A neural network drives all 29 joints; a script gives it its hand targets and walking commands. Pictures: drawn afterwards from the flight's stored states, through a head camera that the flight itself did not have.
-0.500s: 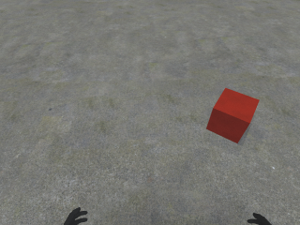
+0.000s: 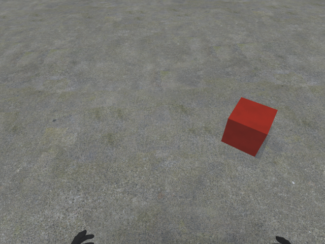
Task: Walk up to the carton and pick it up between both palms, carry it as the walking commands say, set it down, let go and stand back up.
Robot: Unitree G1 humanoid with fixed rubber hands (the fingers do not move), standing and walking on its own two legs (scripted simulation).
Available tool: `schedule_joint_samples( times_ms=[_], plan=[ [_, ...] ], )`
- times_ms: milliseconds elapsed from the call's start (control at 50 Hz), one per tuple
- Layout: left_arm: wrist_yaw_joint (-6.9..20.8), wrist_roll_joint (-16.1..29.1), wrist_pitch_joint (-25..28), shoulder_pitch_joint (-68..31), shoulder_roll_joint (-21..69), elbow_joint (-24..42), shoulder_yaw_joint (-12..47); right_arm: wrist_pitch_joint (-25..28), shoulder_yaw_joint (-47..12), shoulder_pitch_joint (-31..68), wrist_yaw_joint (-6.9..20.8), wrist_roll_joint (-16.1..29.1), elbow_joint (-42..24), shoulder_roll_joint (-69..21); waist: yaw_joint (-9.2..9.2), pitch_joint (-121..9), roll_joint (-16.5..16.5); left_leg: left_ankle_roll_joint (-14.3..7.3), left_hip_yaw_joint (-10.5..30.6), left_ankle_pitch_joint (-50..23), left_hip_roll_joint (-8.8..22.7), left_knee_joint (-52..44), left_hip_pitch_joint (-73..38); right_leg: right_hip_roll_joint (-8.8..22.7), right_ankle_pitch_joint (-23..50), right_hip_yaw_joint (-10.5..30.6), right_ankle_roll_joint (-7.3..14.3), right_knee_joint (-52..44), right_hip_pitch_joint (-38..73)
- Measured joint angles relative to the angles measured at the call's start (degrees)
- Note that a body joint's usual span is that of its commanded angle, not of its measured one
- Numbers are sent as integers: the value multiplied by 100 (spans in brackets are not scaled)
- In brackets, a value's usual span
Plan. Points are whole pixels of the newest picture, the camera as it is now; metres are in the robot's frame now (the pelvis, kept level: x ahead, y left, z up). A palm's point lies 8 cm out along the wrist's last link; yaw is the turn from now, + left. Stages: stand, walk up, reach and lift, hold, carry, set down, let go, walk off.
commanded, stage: walk up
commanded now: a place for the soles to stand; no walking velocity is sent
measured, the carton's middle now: (247, 126) +0.95 -0.58 -0.63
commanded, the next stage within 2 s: none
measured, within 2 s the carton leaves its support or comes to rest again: neither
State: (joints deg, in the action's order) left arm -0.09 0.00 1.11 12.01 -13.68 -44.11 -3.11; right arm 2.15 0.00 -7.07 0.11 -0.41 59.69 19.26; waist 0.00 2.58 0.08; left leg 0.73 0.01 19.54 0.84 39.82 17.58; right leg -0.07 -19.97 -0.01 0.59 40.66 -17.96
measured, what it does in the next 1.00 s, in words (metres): steps to the right, turning right: right foot, then left foot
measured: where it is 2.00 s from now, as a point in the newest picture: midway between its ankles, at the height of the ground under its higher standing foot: (226, 211)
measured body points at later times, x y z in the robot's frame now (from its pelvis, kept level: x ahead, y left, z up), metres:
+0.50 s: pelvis +0.05 -0.10 -0.01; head +0.09 -0.13 +0.44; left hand +0.18 +0.20 -0.10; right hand +0.11 -0.44 -0.12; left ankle +0.11 +0.02 -0.67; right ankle +0.04 -0.17 -0.72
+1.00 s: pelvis +0.17 -0.17 -0.01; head +0.18 -0.17 +0.44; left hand +0.33 +0.11 -0.12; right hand +0.16 -0.51 -0.11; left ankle +0.22 -0.02 -0.72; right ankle +0.17 -0.29 -0.71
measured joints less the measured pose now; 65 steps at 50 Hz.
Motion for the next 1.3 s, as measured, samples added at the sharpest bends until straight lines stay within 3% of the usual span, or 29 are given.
schedule_joint_samples(
  times_ms=[100, 160, 260, 320, 360, 400, 500, 620, 680, 720, 760, 800, 860, 920, 980, 1040, 1120, 1240, 1260, 1300],
  plan=[
    [215, 0, -223, 29, -106, -38, -166, 196, 2, -170, 9, -2, -170, 71, 6, 4, 38, -58, -80, 66, 62, -15, -57, -3, -422, -7, 93, 493, -202],
    [385, 1, -325, 50, -323, -32, -322, 330, 1, -282, -4, -2, -379, 164, 3, 35, 75, 45, -251, 118, 264, -15, -101, 18, -484, -1, 94, 1041, -586],
    [594, 1, -337, 54, -657, -28, -627, 356, 2, -583, -21, -34, -582, 409, -1, 41, 111, 275, -409, 314, 598, 27, -285, 139, -542, 4, 94, 987, -630],
    [584, 0, -146, 99, -774, -32, -734, 219, 4, -554, -34, -64, -614, 589, -33, 115, 60, -42, -356, 908, 735, 1329, 198, 24, -320, -26, 177, 834, -601],
    [553, -1, -160, 221, -770, -32, -583, 150, 1, -428, -43, -63, -589, 629, -36, 151, -23, -179, -292, 888, 596, 2243, 641, -131, -371, -44, 256, 860, -597],
    [509, -1, -137, 325, -770, -28, -437, 166, -1, -389, -43, -63, -672, 639, -34, 147, -71, -249, -287, 790, 385, 2444, 973, -213, -358, -46, 299, 691, -523],
    [363, 0, 45, 488, -771, -28, -279, 183, -1, -250, -43, -63, -845, 627, -30, 214, -161, -254, -279, 686, 184, 2288, 1505, -430, -322, -50, 412, 333, -244],
    [305, -1, 50, 499, -770, -29, -112, 188, -1, -51, -43, -63, -969, 600, -29, 236, -135, -272, -277, 635, 94, 1201, 1491, -569, -564, -50, 473, 304, 29],
    [302, 0, 37, 498, -770, -29, -79, 247, -2, -42, -43, -63, -1002, 584, -28, 232, -94, -407, -273, 358, 26, 530, 1188, -603, -734, -48, 459, 322, 213],
    [303, -1, 32, 490, -768, -33, -55, 354, 0, -95, -49, -63, -1036, 575, -23, 250, -62, -401, -297, -557, 64, 371, 1048, -613, -791, -48, 352, 735, 160],
    [301, 0, -34, 493, -769, -35, -81, 388, -1, -153, -51, -63, -1064, 516, -20, 251, 28, -303, -388, -444, 137, 400, 852, -613, -803, -8, 271, 1669, -107],
    [308, 0, -47, 495, -771, -31, -141, 402, -1, -260, -51, -63, -1077, 478, -25, 248, 86, -272, -455, -196, 257, 387, 621, -570, -684, 0, 179, 2252, -336],
    [397, 0, -57, 496, -773, -30, -285, 401, -1, -439, -51, -63, -1076, 482, -28, 248, 192, -157, -565, -35, 387, 329, 336, -251, -496, 7, 104, 2286, -551],
    [464, 0, -112, 498, -773, -29, -351, 382, -1, -611, -51, -63, -1040, 523, -30, 245, 226, -25, -629, 118, 484, 327, 101, 46, -669, 9, 73, 1929, -585],
    [480, 1, -94, 517, -776, -24, -420, 334, -1, -698, -41, -63, -1023, 558, -32, 209, 212, 77, -705, 311, 621, 383, -25, 148, -637, 8, 122, 1186, -542],
    [441, -1, 56, 574, -811, -31, -486, 199, 0, -678, -34, -63, -1015, 591, -35, 214, 169, -81, -656, 857, 732, 1427, 324, 66, -543, 4, 166, 822, -514],
    [362, 0, 90, 618, -804, -26, -248, 192, -1, -520, -33, -63, -1010, 596, -34, 227, 5, -207, -504, 878, 355, 2212, 923, -31, -520, -3, 134, 876, -467],
    [234, -1, 141, 621, -803, -28, -182, 336, -2, -357, -31, -63, -1138, 583, -30, 218, -63, -276, -495, 1055, -6, 1443, 1189, -59, -834, -7, 128, 876, -246],
    [232, -1, 131, 622, -802, -27, -166, 383, -3, -362, -31, -63, -1167, 581, -27, 213, -62, -277, -491, 945, -44, 1037, 1079, -63, -899, -5, 109, 892, -205],
    [232, -1, 110, 619, -798, -33, -106, 509, -1, -404, -31, -63, -1209, 582, -25, 245, -54, -324, -528, 10, -14, 835, 943, -109, -964, 38, 142, 1308, -249]
  ],
)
